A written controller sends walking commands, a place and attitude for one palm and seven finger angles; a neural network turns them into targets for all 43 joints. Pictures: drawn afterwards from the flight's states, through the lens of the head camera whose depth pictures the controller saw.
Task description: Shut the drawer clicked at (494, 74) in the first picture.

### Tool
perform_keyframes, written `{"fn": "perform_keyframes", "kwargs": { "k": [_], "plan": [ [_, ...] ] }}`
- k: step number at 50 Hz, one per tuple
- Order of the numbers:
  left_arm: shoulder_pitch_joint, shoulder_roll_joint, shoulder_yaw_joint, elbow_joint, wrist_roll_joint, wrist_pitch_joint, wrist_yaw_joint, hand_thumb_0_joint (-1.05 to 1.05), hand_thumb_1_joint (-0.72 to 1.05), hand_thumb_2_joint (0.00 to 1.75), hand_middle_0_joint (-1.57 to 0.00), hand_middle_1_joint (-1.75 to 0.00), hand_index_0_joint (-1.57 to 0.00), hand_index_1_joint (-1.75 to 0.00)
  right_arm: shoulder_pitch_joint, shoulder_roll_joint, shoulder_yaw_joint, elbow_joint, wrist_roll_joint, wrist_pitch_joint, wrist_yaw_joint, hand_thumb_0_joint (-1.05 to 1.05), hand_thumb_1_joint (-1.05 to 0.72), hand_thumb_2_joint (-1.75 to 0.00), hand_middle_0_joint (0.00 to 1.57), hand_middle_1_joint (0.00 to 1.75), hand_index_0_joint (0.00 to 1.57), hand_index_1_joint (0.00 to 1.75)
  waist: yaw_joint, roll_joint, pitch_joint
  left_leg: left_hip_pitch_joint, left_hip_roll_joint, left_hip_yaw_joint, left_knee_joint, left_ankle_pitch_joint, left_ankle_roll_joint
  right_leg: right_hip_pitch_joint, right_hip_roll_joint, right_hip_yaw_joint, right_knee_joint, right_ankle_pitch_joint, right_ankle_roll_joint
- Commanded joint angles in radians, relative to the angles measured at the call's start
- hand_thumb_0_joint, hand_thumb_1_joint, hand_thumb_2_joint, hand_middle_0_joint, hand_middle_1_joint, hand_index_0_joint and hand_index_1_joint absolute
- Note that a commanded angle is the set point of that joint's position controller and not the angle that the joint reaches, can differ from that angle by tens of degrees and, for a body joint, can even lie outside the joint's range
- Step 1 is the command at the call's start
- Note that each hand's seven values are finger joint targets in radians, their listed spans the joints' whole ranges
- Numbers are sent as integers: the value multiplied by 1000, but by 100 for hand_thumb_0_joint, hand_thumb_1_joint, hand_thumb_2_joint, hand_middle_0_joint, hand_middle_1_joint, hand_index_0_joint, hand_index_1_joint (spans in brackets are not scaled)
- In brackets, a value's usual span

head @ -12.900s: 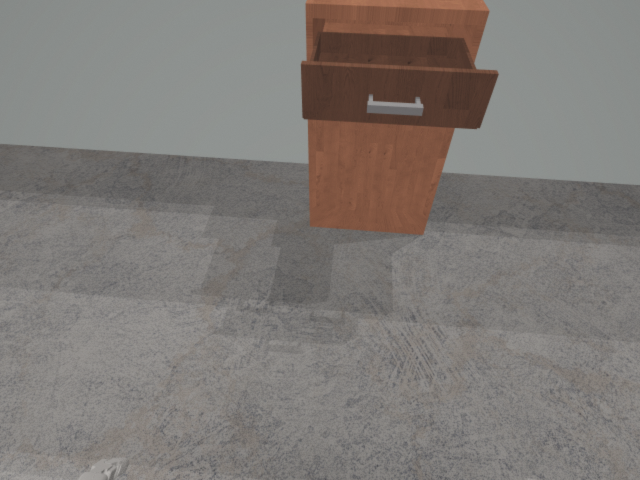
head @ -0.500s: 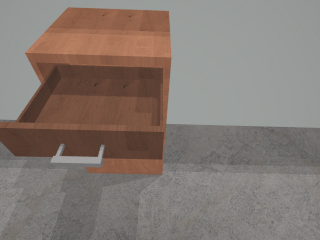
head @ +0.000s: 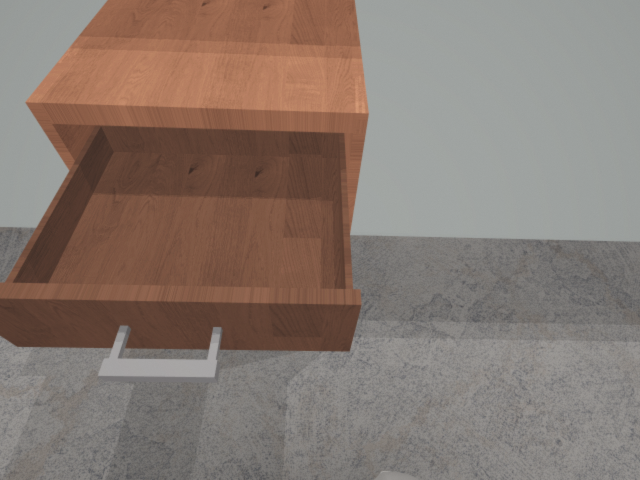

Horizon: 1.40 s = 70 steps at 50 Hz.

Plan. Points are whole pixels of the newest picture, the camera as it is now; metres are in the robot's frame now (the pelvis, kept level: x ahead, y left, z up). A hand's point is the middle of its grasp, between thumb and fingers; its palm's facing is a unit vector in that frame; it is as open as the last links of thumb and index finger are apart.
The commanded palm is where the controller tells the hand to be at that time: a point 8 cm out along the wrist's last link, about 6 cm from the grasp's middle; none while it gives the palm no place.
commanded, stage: come to a stop and stand still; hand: left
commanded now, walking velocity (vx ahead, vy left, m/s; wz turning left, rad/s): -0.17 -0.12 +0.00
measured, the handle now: (165, 353) +0.26 +0.20 +0.01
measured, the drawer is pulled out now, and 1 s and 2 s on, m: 0.30 0.30 0.30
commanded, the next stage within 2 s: look again from close up in 1.34 s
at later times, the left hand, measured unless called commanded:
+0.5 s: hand out of the picture +0.07 +0.17 -0.17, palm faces +0.02 -0.97 -0.25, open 7.4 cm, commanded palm none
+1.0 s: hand out of the picture +0.00 +0.22 -0.17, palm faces -0.04 -0.97 -0.24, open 7.4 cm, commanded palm none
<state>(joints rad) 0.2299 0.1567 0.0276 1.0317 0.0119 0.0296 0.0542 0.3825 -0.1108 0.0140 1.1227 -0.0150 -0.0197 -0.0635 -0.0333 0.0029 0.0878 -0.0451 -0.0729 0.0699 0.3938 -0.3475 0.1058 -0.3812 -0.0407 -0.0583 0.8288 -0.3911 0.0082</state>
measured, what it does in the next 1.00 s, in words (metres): steps on the spot: right foot, then left foot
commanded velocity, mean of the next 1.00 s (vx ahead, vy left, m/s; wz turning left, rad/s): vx -0.05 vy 0.03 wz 0.00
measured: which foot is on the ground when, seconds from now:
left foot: down 0.00-0.24, up 0.26-0.62, down 0.64-1.00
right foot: up 0.00-0.20, down 0.22-0.64, up 0.66-0.92, down 0.94-1.00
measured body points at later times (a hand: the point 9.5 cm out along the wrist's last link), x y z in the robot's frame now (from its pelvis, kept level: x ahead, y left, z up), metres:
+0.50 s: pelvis +0.02 -0.02 +0.00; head +0.08 -0.03 +0.45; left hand +0.07 +0.22 -0.15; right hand +0.13 -0.27 -0.15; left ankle +0.00 +0.13 -0.67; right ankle +0.05 -0.13 -0.74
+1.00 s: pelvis -0.02 +0.04 +0.00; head +0.01 +0.03 +0.45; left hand +0.01 +0.28 -0.15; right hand +0.01 -0.19 -0.16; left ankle +0.01 +0.13 -0.74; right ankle -0.08 -0.08 -0.74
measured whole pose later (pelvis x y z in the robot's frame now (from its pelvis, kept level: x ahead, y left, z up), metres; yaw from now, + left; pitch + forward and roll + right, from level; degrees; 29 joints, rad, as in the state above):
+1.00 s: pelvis -0.02 +0.04 +0.00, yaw -3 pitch +0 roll +1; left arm 0.27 0.18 0.01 1.04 0.02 0.02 0.04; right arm 0.19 -0.17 -0.02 1.06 0.00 0.02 -0.03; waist 0.00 0.00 0.06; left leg -0.27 -0.02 0.07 0.48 -0.21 0.04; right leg -0.15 -0.02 0.00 0.49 -0.34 0.00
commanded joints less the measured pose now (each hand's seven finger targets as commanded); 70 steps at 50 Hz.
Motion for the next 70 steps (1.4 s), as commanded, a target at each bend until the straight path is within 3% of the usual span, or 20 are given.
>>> {"fn": "perform_keyframes", "kwargs": {
  "k": [1, 7, 10, 11, 12, 13, 16, 19, 26, 30, 32, 33, 37, 43, 45, 48, 51, 56, 60, 70],
  "plan": [
    [33, 55, 19, -65, -3, -1, 1, 0, 90, 90, -20, -30, -20, -30, 57, -160, -42, -30, 2, 0, -17, 0, -90, -90, 20, 30, 20, 30, 25, 83, -12, 80, 335, -177, -13, 1239, -22, -96, 15, 12, 57, 43, -12],
    [-4, 68, 31, -128, 1, -2, -3, 0, 90, 90, -20, -30, -20, -30, -11, -170, -73, -65, -8, 18, -10, 0, -90, -90, 20, 30, 20, 30, 42, 127, -38, 95, 323, -142, 75, 1237, -5, -32, 30, 13, -86, 65, -34],
    [109, 106, 39, -108, 3, -21, -3, 0, 90, 90, -20, -30, -20, -30, -29, -195, -92, -90, 8, 23, 3, 0, -90, -90, 20, 30, 20, 30, 91, 75, -127, 64, 249, -112, 268, 1134, -64, 167, 22, 16, -343, 355, -53],
    [158, 155, 50, -92, 10, -32, 4, 0, 90, 90, -20, -30, -20, -30, -8, -175, -96, -101, 17, 28, 6, 0, -90, -90, 20, 30, 20, 30, 97, -57, -201, -85, 154, -70, 472, 827, -103, 335, -116, 176, -341, 838, -128],
    [172, 211, 64, -77, 10, -38, 9, 0, 90, 90, -20, -30, -20, -30, -12, -129, -97, -121, 19, 29, 11, 0, -90, -90, 20, 30, 20, 30, 86, -206, -221, -300, -3, -10, 698, -158, -142, 463, -360, 398, -335, 1379, -285],
    [141, 201, 54, -86, 4, -43, 10, 0, 90, 90, -20, -30, -20, -30, -35, -126, -97, -126, 16, 41, 4, 0, -90, -90, 20, 30, 20, 30, 78, -158, -217, -317, 20, -135, 761, -325, -119, 395, -407, 387, -362, 1334, -340],
    [7, 163, 44, -128, 10, -27, 18, 0, 90, 90, -20, -30, -20, -30, -125, -106, -93, -137, 4, 67, 19, 0, -90, -90, 20, 30, 20, 30, 42, -82, -66, -377, 68, -143, 801, -240, -129, 220, -310, 288, -408, 1031, -283],
    [18, 185, 44, -131, 11, -32, 11, 0, 90, 90, -20, -30, -20, -30, -147, -119, -91, -147, 3, 79, 37, 0, -90, -90, 20, 30, 20, 30, 40, -106, -104, -379, 61, -103, 718, -151, -154, 236, -252, 214, -415, 950, -229],
    [11, 223, 54, -155, 24, -21, -9, 0, 90, 90, -20, -30, -20, -30, -206, -147, -86, -188, 14, 59, 52, 0, -90, -90, 20, 30, 20, 30, 50, -211, -132, -280, 61, -43, 425, -83, -153, 192, -208, 217, -420, 665, -198],
    [-11, 205, 52, -158, 10, -8, -15, 0, 90, 90, -20, -30, -20, -30, -105, -165, -82, -157, 17, 30, 48, 0, -90, -90, 20, 30, 20, 30, -1, -147, -156, -24, 71, -26, 43, 177, -137, 77, -142, 170, -313, 407, -94],
    [26, 110, 33, -171, -2, 6, -15, 0, 90, 90, -20, -30, -20, -30, -142, -292, -98, -187, -2, 24, 45, 0, -90, -90, 20, 30, 20, 30, 7, 298, -99, -74, 398, -375, -118, 350, 0, -97, 42, 26, -53, -168, 9],
    [5, 127, 33, -164, 3, 14, -9, 0, 90, 90, -20, -30, -20, -30, -196, -286, -86, -205, -9, 37, 48, 0, -90, -90, 20, 30, 20, 30, 12, 239, -48, -282, 428, -388, -159, 257, 74, 1, 28, 86, 72, -200, 5],
    [96, 128, 34, -100, 9, 13, -19, 0, 90, 90, -20, -30, -20, -30, -287, -210, -57, -203, -7, 24, 35, 0, -90, -90, 20, 30, 20, 30, 82, 201, -59, -288, 297, -228, -134, 317, 59, 50, 14, 93, 163, -49, 5],
    [59, 90, 4, -90, 4, -10, -21, 0, 90, 90, -20, -30, -20, -30, -155, -210, -62, -131, -4, 24, 32, 0, -90, -90, 20, 30, 20, 30, 27, 96, -108, -91, 298, -256, -94, 346, 57, 88, 7, 39, -213, -51, 10],
    [101, 96, 2, -58, 3, -21, -18, 0, 90, 90, -20, -30, -20, -30, -136, -202, -61, -109, 8, 21, 32, 0, -90, -90, 20, 30, 20, 30, 41, 53, -132, -94, 262, -230, -31, 377, 15, 192, 6, 46, -425, 128, 7],
    [100, 152, 3, -32, 2, -36, -9, 0, 90, 90, -20, -30, -20, -30, -137, -145, -48, -105, 16, 16, 39, 0, -90, -90, 20, 30, 20, 30, 19, -70, -108, -147, 139, -112, 39, 240, -83, 201, -143, 205, -483, 360, -67],
    [80, 129, -1, -16, 0, -42, -9, 0, 90, 90, -20, -30, -20, -30, -132, -152, -50, -73, 7, 18, 40, 0, -90, -90, 20, 30, 20, 30, 20, -127, -128, -80, 151, -102, 34, 306, -88, 177, -104, 174, -449, 388, -57],
    [81, 108, -10, 6, 0, -31, -11, 0, 90, 90, -20, -30, -20, -30, -117, -153, -39, -29, 7, 24, 44, 0, -90, -90, 20, 30, 20, 30, 24, -43, 22, -129, 162, -133, -60, 124, -83, 81, -62, 151, -507, 71, -37],
    [107, 102, -8, 26, 1, -29, -12, 0, 90, 90, -20, -30, -20, -30, -93, -147, -39, -7, 6, 29, 43, 0, -90, -90, 20, 30, 20, 30, 28, 10, 64, -179, 161, -151, -96, 25, -81, 67, -47, 147, -516, 1, -37],
    [153, 72, -9, 49, -2, -39, -14, 0, 90, 90, -20, -30, -20, -30, -42, -129, -39, 11, 7, 17, 37, 0, -90, -90, 20, 30, 20, 30, 29, 1, -38, -131, 168, -148, -74, 108, -72, 106, -45, 135, -485, 95, -43]
  ]
}}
